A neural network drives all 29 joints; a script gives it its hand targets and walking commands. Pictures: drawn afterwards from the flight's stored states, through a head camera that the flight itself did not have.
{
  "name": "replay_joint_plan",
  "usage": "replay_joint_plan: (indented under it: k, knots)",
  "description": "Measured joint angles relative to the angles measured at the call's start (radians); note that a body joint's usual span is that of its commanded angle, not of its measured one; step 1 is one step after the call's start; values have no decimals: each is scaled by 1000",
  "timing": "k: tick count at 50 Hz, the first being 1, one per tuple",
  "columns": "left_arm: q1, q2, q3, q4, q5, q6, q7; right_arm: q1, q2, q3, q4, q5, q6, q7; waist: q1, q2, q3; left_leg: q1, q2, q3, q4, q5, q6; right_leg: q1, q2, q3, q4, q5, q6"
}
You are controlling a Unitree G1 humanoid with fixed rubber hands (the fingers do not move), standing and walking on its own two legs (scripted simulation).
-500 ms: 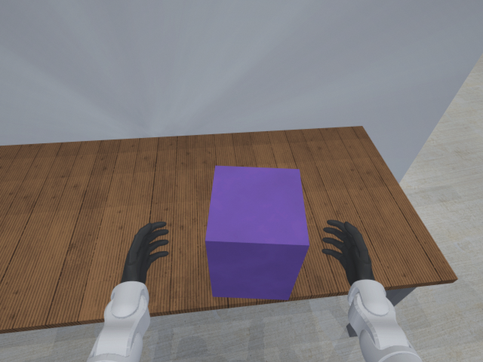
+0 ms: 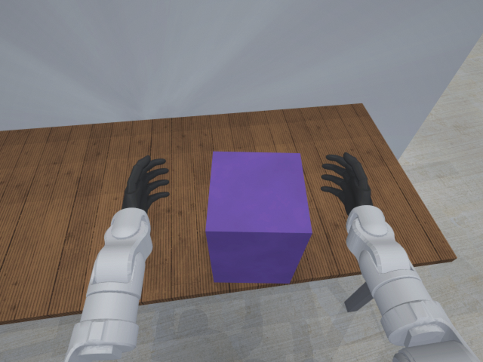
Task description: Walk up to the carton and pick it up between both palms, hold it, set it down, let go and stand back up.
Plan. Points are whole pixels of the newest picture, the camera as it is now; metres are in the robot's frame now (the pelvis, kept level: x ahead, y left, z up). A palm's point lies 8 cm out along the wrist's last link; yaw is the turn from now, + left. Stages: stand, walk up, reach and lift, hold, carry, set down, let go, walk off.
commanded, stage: reach and lift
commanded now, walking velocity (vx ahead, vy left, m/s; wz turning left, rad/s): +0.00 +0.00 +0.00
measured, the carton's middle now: (254, 222) +0.40 +0.01 -0.07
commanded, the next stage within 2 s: none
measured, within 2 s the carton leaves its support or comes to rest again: neither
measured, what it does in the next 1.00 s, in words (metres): lowers itself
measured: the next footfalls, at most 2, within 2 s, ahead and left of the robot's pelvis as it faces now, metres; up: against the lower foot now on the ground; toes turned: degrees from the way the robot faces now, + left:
none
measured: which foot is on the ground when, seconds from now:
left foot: down 0.00-1.00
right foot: down 0.00-1.00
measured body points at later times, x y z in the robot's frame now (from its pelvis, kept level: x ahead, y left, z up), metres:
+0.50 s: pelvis +0.00 -0.01 +0.00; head +0.07 +0.00 +0.44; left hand +0.41 +0.20 +0.05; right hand +0.43 -0.15 +0.05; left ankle +0.01 +0.12 -0.75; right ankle +0.00 -0.10 -0.75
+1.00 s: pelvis -0.02 -0.01 -0.06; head +0.10 +0.01 +0.38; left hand +0.39 +0.18 -0.07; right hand +0.40 -0.14 -0.07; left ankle +0.01 +0.12 -0.75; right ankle +0.00 -0.10 -0.75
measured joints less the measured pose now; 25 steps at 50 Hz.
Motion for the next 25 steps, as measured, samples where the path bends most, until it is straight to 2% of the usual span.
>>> replay_joint_plan:
  k: [8,16,21,25]
  knots:
    - [-93,25,6,54,-30,36,14,-84,-7,-14,16,2,48,-14,-2,9,-17,-61,3,0,17,1,-1,-63,2,0,20,0,-1]
    - [-179,33,18,135,-37,25,9,-170,-21,-7,65,6,62,-29,-1,22,-48,-98,7,-5,27,-2,-5,-97,6,-4,25,-2,-4]
    - [-206,19,52,230,7,-32,-19,-200,-10,14,140,6,26,-41,-2,23,-54,-94,8,-7,23,-2,-8,-94,7,-6,25,-5,-6]
    - [-196,-3,77,336,50,-139,-37,-182,23,7,212,-30,-36,-47,-1,21,-56,-97,7,-13,26,-5,-10,-96,6,-12,32,-13,-8]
